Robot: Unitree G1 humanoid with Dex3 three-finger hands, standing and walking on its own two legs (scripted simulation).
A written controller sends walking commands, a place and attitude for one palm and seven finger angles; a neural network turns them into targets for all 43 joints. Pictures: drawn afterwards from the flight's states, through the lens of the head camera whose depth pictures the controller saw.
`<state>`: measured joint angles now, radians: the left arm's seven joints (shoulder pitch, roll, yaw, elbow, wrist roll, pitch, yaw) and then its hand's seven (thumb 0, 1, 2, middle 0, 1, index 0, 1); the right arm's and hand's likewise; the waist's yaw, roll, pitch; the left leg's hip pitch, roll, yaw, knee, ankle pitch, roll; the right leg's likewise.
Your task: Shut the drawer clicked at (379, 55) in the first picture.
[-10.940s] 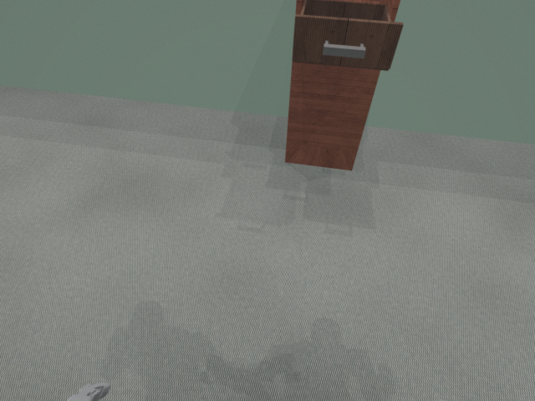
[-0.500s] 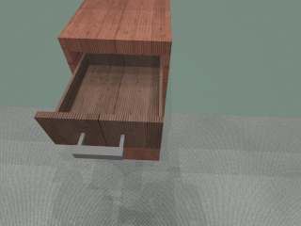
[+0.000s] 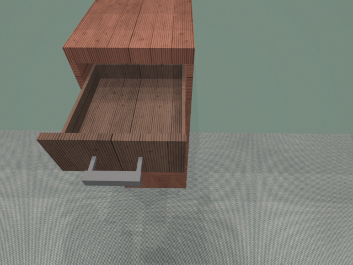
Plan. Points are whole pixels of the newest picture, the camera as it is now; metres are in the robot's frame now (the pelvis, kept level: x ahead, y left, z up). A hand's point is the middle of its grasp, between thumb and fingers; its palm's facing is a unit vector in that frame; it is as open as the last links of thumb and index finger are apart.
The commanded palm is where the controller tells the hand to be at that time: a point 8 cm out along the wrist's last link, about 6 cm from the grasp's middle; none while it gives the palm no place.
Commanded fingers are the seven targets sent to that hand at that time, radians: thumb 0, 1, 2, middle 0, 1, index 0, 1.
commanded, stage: look again from close up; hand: left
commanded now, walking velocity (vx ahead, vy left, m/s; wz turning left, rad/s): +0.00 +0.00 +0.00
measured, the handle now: (115, 169) +0.32 +0.16 +0.03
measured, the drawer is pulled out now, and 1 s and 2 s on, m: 0.29 0.29 0.29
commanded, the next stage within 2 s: raise the hand and make a fist in 0.30 s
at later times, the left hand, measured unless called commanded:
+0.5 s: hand out of the picture +0.11 +0.19 -0.11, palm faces +0.21 -0.95 -0.23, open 7.2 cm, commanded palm +0.10 +0.22 -0.05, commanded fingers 0.00 0.90 0.90 -0.32 -0.43 -0.32 -0.43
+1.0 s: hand (109, 263) +0.13 +0.14 +0.02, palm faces +0.00 -1.00 -0.03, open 5.0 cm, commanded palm +0.09 +0.20 +0.01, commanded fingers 0.00 0.90 0.90 -0.82 -0.97 -0.82 -0.97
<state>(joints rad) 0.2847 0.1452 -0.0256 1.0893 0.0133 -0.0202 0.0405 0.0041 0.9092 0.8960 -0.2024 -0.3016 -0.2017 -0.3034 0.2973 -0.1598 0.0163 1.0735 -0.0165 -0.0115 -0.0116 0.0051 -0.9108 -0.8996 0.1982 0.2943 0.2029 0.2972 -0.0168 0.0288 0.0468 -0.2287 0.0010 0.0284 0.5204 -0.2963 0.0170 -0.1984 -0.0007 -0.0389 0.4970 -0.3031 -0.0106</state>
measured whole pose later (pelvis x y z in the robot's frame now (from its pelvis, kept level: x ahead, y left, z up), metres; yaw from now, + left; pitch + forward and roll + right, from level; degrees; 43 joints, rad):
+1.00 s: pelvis -0.04 -0.03 -0.07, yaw +3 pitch +10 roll -2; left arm 0.52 0.17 0.08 -0.15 -0.27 -0.49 -0.31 0.01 0.90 0.90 -0.63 -0.77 -0.62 -0.77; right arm 0.14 -0.21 0.01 0.53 0.03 -0.25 -0.03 0.01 -0.91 -0.90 0.20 0.29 0.21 0.30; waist 0.04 0.05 -0.11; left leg -0.77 0.03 -0.07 1.07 -0.47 -0.03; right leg -0.70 0.01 -0.14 1.03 -0.50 -0.06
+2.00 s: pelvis +0.00 -0.01 -0.03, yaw +2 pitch +2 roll -1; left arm 0.77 0.19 0.04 -0.69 -0.22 -0.08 -0.16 0.02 0.90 0.90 -1.40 -1.60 -1.40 -1.60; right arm 0.26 -0.21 0.06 0.51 0.07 -0.27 -0.03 0.02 -0.90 -0.90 0.20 0.30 0.21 0.30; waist 0.05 0.07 -0.13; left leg -0.40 0.01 -0.02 0.78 -0.42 0.00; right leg -0.35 0.00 -0.09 0.74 -0.44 -0.02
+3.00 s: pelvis -0.01 -0.02 -0.03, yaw +2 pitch +5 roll +0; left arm 0.63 0.15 0.00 -0.39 -0.19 -0.22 -0.13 0.02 0.90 0.90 -1.40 -1.60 -1.40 -1.60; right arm 0.26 -0.23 0.02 0.55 0.03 -0.27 -0.03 0.02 -0.90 -0.90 0.20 0.29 0.21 0.30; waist 0.01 0.05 -0.08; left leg -0.48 0.01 -0.02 0.81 -0.42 -0.01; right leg -0.44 0.00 -0.08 0.80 -0.44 -0.03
